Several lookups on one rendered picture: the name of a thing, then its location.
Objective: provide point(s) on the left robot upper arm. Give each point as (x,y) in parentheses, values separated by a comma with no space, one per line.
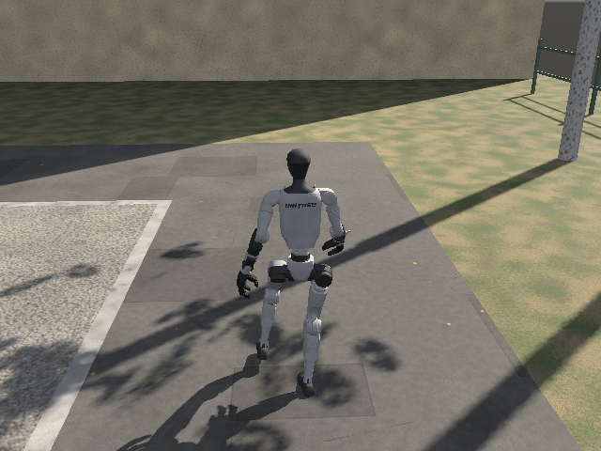
(269,200)

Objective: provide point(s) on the left robot forearm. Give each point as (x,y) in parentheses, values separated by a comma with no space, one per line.
(251,255)

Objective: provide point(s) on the right robot forearm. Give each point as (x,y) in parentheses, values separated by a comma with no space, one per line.
(340,240)

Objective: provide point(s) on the robot left hand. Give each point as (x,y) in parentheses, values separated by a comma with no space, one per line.
(241,283)

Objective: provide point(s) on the right robot upper arm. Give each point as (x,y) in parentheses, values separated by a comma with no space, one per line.
(329,198)

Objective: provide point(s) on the right robot shin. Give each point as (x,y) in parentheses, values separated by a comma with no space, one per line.
(310,350)

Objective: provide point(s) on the right robot foot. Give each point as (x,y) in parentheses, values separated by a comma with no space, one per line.
(307,388)

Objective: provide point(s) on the robot right hand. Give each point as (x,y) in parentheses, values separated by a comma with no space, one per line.
(329,244)

